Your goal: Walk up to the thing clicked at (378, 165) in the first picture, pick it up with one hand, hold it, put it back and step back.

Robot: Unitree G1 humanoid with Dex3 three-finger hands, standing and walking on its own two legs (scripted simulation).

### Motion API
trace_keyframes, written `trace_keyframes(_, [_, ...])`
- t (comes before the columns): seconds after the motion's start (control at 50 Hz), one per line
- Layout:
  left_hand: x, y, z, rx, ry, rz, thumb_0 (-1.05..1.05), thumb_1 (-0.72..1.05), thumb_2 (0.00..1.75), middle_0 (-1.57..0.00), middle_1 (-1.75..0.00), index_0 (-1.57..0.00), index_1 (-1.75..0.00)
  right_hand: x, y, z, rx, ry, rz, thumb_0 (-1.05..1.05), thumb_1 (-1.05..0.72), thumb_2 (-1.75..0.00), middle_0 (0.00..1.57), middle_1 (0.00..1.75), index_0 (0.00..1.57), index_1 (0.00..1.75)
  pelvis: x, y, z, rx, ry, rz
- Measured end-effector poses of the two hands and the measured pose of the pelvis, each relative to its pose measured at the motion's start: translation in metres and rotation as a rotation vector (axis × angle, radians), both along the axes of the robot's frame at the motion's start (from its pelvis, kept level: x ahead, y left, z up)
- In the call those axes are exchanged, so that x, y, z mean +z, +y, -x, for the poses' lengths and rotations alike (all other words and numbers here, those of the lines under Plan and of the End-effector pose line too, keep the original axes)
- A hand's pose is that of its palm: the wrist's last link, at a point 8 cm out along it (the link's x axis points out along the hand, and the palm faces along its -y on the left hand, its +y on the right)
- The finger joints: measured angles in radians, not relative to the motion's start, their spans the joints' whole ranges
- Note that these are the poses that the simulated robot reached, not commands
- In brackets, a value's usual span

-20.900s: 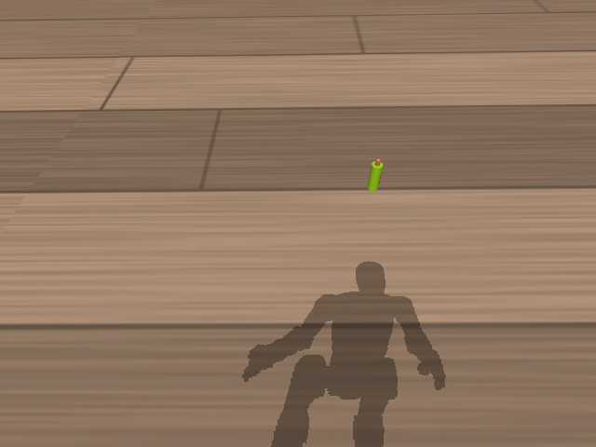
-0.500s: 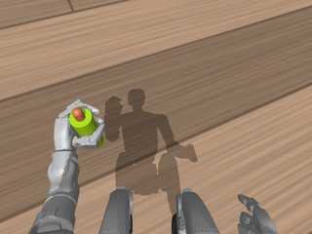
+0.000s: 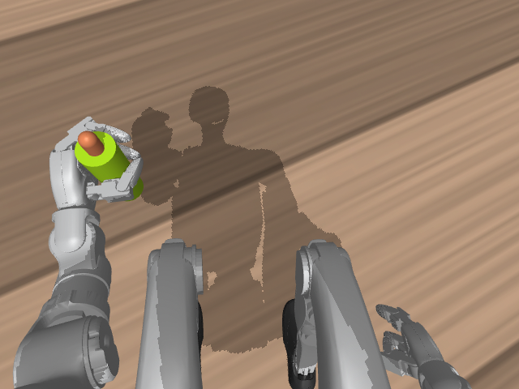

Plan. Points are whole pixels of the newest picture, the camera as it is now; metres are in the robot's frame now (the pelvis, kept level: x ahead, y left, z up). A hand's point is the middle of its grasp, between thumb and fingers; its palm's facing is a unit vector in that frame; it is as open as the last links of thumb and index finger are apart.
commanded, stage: crouch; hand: left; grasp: from the side
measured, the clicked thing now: (110, 166) +0.42 +0.23 -0.04
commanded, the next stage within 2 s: lower in 0.86 s
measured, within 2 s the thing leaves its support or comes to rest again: neither
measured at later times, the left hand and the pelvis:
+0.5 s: hand (133, 183) +0.43 +0.23 -0.16, palm faces +0.15 -0.99 -0.01, open 6.8 cm; pelvis -0.01 +0.00 -0.10, yaw -4 degrees
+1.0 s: hand (136, 192) +0.43 +0.24 -0.21, palm faces +0.14 -0.99 -0.02, open 6.8 cm; pelvis +0.00 +0.01 -0.12, yaw -7 degrees
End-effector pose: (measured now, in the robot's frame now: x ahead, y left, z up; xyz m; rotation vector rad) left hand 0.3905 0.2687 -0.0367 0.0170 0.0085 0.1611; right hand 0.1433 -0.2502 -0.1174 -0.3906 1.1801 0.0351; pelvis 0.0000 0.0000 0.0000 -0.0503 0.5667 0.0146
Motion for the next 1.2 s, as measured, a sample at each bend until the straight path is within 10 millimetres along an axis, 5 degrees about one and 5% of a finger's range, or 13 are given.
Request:
trace_keyframes(0.2, [-0.059, 0.006, -0.009, -0.003, 0.001, -0.01, 0.02, 0.01, 1.1, -0.92, -1.08, -0.91, -1.06, -0.055, -0.012, 0.038, -0.021, 0.085, 0.043, 0.01, -0.9, -0.9, 0.2, 0.3, 0.2, 0.3, -0.058, 0.0, 0.009, -0.016, -0.037, 0.007])
trace_keyframes(0.4, [-0.099, 0.011, -0.017, -0.011, 0.018, 0.01, 0.02, 0.01, 1.09, -0.91, -1.08, -0.9, -1.07, -0.08, -0.012, 0.05, -0.014, 0.117, 0.066, 0.01, -0.9, -0.9, 0.2, 0.3, 0.2, 0.3, -0.09, 0.003, 0.008, -0.034, -0.067, 0.03])
trace_keyframes(0.78, [-0.151, 0.019, -0.019, -0.025, 0.021, 0.002, 0.02, 0.02, 1.08, -0.91, -1.09, -0.9, -1.07, -0.09, -0.013, 0.022, 0.079, 0.121, 0.137, 0.01, -0.91, -0.9, 0.2, 0.3, 0.2, 0.3, -0.116, 0.011, 0.001, -0.056, -0.106, 0.08])
trace_keyframes(1.2, [-0.199, 0.017, -0.017, -0.01, 0.059, 0.02, 0.02, 0.01, 1.09, -0.91, -1.09, -0.9, -1.06, -0.087, -0.011, 0.033, 0.16, 0.154, 0.191, 0.01, -0.91, -0.9, 0.2, 0.3, 0.21, 0.3, -0.132, 0.014, 0.007, -0.087, -0.185, 0.122])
